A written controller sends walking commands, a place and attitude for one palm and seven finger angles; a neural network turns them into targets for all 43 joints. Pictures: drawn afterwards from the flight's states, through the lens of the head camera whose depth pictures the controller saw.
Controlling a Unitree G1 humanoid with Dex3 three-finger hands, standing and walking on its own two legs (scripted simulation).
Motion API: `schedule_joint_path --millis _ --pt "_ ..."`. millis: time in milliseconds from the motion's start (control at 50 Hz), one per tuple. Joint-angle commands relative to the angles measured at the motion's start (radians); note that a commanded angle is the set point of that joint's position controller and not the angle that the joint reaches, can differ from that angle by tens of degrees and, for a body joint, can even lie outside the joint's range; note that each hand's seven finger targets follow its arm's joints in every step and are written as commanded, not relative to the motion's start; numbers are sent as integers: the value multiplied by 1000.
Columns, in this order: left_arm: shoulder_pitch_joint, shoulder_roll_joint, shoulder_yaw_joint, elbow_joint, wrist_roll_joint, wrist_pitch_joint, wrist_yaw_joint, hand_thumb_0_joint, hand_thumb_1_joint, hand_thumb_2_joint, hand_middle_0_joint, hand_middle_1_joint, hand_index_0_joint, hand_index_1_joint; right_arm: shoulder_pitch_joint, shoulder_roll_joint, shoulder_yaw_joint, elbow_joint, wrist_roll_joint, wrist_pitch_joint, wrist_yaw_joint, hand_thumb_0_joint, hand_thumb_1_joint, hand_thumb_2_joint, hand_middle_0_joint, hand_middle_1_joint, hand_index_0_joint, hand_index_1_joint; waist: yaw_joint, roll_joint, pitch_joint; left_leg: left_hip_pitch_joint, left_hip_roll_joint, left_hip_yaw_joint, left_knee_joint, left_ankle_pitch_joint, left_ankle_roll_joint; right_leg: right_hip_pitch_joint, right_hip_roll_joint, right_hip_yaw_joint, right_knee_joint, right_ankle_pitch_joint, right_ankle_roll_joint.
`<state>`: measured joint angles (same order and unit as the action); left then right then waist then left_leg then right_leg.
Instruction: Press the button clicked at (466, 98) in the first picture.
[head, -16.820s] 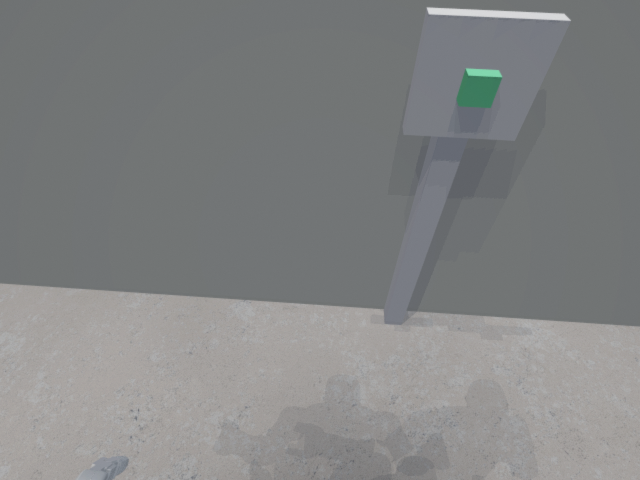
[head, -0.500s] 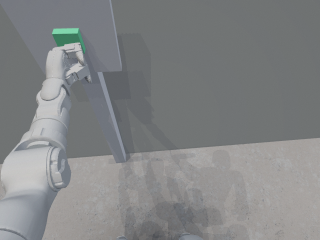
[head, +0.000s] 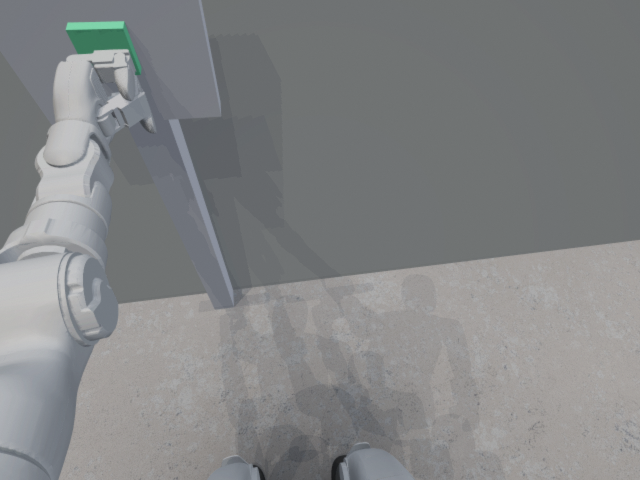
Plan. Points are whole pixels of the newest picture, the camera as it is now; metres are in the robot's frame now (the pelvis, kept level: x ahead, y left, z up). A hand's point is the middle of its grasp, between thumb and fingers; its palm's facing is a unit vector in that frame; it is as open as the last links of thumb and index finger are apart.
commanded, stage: hold the button down briefly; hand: left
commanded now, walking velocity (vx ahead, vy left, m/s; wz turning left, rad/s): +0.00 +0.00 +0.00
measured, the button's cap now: (107, 44) +0.59 +0.17 +0.17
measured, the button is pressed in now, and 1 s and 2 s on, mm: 12 0 0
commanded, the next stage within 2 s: pull the fist back off the button in 0.20 s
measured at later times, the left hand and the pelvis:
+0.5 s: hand (142, 102) +0.54 +0.14 +0.14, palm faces +0.01 -1.00 -0.01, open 3.6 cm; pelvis -0.01 +0.01 +0.00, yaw +0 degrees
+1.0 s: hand (125, 128) +0.50 +0.15 +0.14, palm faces +0.02 -1.00 +0.00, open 3.1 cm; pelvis +0.02 +0.00 +0.01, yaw -1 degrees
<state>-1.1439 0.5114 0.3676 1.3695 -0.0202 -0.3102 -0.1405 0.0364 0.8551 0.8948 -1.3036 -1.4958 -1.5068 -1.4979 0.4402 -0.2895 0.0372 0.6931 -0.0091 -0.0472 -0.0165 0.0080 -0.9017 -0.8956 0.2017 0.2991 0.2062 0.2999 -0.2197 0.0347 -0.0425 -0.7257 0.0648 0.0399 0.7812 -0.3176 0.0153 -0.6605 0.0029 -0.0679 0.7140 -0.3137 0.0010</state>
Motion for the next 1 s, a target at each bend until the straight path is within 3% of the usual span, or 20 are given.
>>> schedule_joint_path --millis 0,80,140,180,240,300,380,480,540,640,680,720,760,820,860,880,900,940,960,980 --pt "-665 312 39 -248 -24 -66 44 0 900 900 -1300 -1500 -1300 -1500 175 -180 -58 -40 -8 -21 -17 0 -900 -900 200 300 200 300 -44 73 -436 309 -40 -78 -84 95 17 58 39 46 -102 111 3" --pt "-685 293 29 -264 -19 -72 57 0 900 900 -1300 -1500 -1300 -1500 183 -182 -60 -40 -14 -24 -13 0 -900 -900 200 300 200 300 -43 104 -454 335 -39 -87 -85 79 14 25 40 41 -99 79 0" --pt "-699 280 17 -257 -18 -69 67 0 900 900 -1300 -1500 -1300 -1500 188 -185 -60 -36 -16 -29 -11 0 -900 -900 200 300 200 300 -55 82 -426 324 -36 -94 -92 42 14 4 41 35 -101 48 1" --pt "-696 305 39 -263 -12 -75 73 0 900 900 -1300 -1500 -1300 -1500 193 -188 -61 -37 -19 -30 -10 0 -900 -900 200 300 200 300 -43 98 -460 338 -36 -96 -87 60 13 10 40 35 -95 59 -2" --pt "-711 267 2 -251 -9 -71 75 0 900 900 -1300 -1500 -1300 -1500 192 -188 -60 -32 -18 -33 -9 0 -900 -900 200 300 200 300 -59 91 -408 326 -33 -102 -97 13 10 -24 40 29 -98 25 -2" --pt "-721 242 -14 -261 -10 -71 83 0 900 900 -1300 -1500 -1300 -1500 194 -189 -60 -31 -21 -37 -9 0 -900 -900 200 300 200 300 -64 111 -427 348 -31 -107 -97 11 10 -44 39 28 -93 21 -3" --pt "-678 269 21 -257 -13 -70 81 0 900 900 -1300 -1500 -1300 -1500 190 -189 -62 -35 -22 -39 -4 0 -900 -900 200 300 200 300 -43 85 -452 343 -34 -103 -87 42 12 -9 39 28 -89 44 -4" --pt "-611 225 8 -294 -20 -68 71 0 900 900 -1300 -1500 -1300 -1500 175 -181 -69 -52 -18 -32 1 0 -900 -900 200 300 200 300 -14 98 -459 367 -34 -97 -83 78 8 -1 42 24 -81 70 -10" --pt "-571 155 -28 -304 -30 -60 72 0 900 900 -1300 -1500 -1300 -1500 162 -174 -71 -57 -15 -31 6 0 -900 -900 200 300 200 300 -10 82 -428 373 -32 -99 -90 62 6 -12 43 18 -81 57 -11" --pt "-473 165 2 -334 -44 -51 68 0 900 900 -1300 -1500 -1300 -1500 143 -168 -75 -73 -8 -26 5 0 -900 -900 200 300 200 300 26 31 -438 352 -38 -76 -91 97 12 65 45 24 -86 103 -11" --pt "-428 176 16 -371 -46 -56 59 0 900 900 -1300 -1500 -1300 -1500 134 -161 -77 -83 -4 -22 4 0 -900 -900 200 300 200 300 48 52 -464 365 -41 -64 -88 153 11 108 43 27 -77 162 -13" --pt "-360 152 13 -402 -57 -55 49 0 900 900 -1300 -1500 -1300 -1500 117 -153 -78 -99 2 -17 4 0 -900 -900 200 300 200 300 69 43 -465 376 -41 -56 -90 184 8 136 45 24 -73 200 -16" --pt "-331 137 8 -420 -67 -52 43 0 900 900 -1300 -1500 -1300 -1500 105 -150 -78 -104 6 -12 3 0 -900 -900 200 300 200 300 71 25 -428 365 -43 -48 -92 183 12 151 45 27 -80 214 -16" --pt "-253 123 5 -477 -76 -43 31 0 900 900 -1300 -1500 -1300 -1500 85 -141 -83 -121 15 -8 1 0 -900 -900 200 300 200 300 93 8 -440 373 -44 -32 -97 219 15 204 45 32 -79 276 -14" --pt "-188 91 -12 -539 -90 -42 17 0 900 900 -1300 -1500 -1300 -1500 68 -135 -84 -135 20 -6 2 0 -900 -900 200 300 200 300 108 41 -458 407 -47 -27 -96 273 14 231 46 33 -76 327 -20" --pt "-151 86 -12 -560 -97 -35 12 0 900 900 -1300 -1500 -1300 -1500 60 -134 -85 -138 25 -3 3 0 -900 -900 200 300 200 300 115 15 -453 411 -45 -27 -98 288 14 242 45 30 -76 343 -19" --pt "-131 38 -44 -609 -111 -28 4 0 900 900 -1300 -1500 -1300 -1500 44 -128 -88 -145 28 -3 3 0 -900 -900 200 300 200 300 112 27 -465 437 -45 -23 -99 312 14 248 46 31 -80 368 -17" --pt "-61 4 -62 -638 -131 -1 -7 0 900 900 -1300 -1500 -1300 -1500 23 -125 -89 -152 36 0 2 0 -900 -900 200 300 200 300 121 5 -425 433 -43 -21 -108 317 14 261 45 26 -89 377 -18" --pt "-56 -23 -85 -644 -138 13 -10 0 900 900 -1300 -1500 -1300 -1500 15 -123 -85 -152 39 1 0 0 -900 -900 200 300 200 300 112 4 -392 429 -46 -17 -109 314 18 258 44 27 -96 383 -18" --pt "-57 -2 -72 -674 -140 21 -9 0 900 900 -1300 -1500 -1300 -1500 7 -124 -87 -150 41 3 -3 0 -900 -900 200 300 200 300 120 -8 -382 423 -46 -20 -116 314 17 269 42 25 -96 389 -17"
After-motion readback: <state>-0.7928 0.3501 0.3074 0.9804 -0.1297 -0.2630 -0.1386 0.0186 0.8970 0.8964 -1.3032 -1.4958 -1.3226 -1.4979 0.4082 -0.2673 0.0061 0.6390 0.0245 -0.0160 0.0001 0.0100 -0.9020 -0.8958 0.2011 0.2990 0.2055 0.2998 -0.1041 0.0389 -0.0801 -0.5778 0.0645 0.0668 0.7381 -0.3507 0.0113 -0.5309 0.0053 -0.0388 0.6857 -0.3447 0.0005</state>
